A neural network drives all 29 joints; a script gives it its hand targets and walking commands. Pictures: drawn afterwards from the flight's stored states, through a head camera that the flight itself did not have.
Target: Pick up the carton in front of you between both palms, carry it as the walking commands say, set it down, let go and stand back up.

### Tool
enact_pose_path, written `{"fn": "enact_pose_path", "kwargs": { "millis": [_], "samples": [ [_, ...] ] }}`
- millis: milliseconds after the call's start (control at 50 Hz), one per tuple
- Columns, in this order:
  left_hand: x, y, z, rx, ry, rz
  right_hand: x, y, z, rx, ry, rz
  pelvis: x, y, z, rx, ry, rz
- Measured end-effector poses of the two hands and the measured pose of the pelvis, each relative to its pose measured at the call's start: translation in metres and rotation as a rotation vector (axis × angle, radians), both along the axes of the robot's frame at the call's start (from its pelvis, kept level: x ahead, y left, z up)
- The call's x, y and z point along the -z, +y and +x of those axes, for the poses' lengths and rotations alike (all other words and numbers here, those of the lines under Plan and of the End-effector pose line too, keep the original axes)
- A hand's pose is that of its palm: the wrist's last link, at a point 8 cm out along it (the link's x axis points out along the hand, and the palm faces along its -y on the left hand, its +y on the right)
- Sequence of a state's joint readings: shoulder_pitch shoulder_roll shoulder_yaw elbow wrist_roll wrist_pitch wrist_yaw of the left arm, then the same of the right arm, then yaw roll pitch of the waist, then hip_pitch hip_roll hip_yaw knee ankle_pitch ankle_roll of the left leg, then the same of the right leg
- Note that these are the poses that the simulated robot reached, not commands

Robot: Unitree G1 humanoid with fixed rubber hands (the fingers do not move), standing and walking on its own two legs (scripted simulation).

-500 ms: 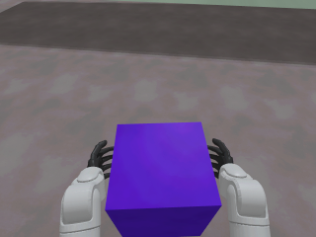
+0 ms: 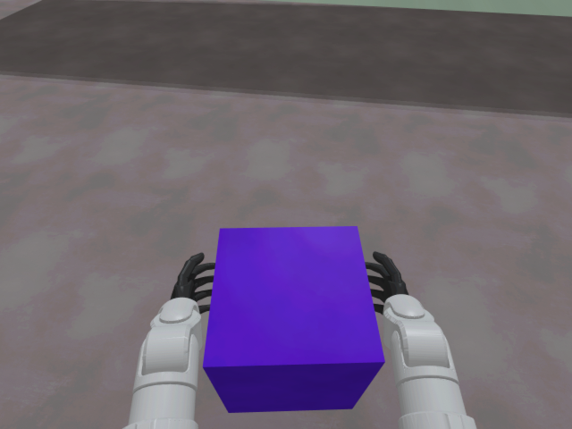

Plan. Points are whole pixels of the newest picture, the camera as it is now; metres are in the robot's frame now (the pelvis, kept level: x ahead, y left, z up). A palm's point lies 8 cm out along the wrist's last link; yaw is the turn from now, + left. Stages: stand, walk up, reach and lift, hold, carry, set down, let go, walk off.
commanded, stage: carry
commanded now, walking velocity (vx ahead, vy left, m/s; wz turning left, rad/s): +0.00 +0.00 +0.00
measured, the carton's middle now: (289, 323) +0.30 +0.00 -0.05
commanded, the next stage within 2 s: hold in 1.04 s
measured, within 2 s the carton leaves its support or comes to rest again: neither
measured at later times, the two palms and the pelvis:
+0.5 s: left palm (170, 324) +0.26 +0.16 +0.04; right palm (394, 319) +0.26 -0.14 +0.04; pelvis -0.03 +0.01 +0.00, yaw +0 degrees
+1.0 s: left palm (162, 332) +0.25 +0.17 +0.04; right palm (390, 327) +0.25 -0.13 +0.04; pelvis -0.04 +0.02 +0.00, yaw +0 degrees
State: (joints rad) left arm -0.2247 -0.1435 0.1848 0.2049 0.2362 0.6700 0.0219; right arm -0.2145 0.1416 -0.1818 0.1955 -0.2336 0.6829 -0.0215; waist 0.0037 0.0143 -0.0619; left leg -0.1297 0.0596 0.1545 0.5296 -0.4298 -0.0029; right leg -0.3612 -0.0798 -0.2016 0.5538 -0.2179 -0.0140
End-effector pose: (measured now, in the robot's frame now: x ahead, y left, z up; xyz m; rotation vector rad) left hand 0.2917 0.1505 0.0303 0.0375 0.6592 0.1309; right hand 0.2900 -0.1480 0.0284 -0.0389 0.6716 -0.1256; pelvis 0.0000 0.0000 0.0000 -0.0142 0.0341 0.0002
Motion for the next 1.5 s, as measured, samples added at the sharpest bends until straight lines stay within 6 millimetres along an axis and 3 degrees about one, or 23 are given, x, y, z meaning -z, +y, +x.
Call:
{"fn": "enact_pose_path", "kwargs": {
  "millis": [160, 400, 1100, 1320, 1500],
  "samples": [
    [-0.013, 0.003, -0.011, -0.004, -0.031, -0.006, -0.013, 0.003, -0.011, 0.005, -0.031, 0.008, -0.001, 0.003, -0.013, -0.002, -0.004, 0.003],
    [-0.012, 0.009, -0.03, -0.009, -0.004, -0.004, -0.012, 0.009, -0.028, -0.003, -0.004, 0.003, -0.001, 0.007, -0.028, -0.004, -0.014, 0.007],
    [-0.011, 0.022, -0.049, -0.007, -0.002, 0.004, -0.011, 0.021, -0.046, -0.009, -0.003, -0.004, -0.005, 0.018, -0.045, -0.046, -0.068, -0.003],
    [-0.017, 0.054, -0.093, -0.215, -0.002, 0.008, -0.017, 0.06, -0.028, -0.221, -0.004, -0.006, -0.013, -0.005, -0.049, -0.201, -0.13, 0.024],
    [-0.024, 0.035, -0.092, -0.249, 0.004, 0.016, -0.018, 0.043, -0.019, -0.239, 0.003, 0.023, -0.013, -0.034, -0.052, -0.238, -0.14, 0.027]
  ]
}}
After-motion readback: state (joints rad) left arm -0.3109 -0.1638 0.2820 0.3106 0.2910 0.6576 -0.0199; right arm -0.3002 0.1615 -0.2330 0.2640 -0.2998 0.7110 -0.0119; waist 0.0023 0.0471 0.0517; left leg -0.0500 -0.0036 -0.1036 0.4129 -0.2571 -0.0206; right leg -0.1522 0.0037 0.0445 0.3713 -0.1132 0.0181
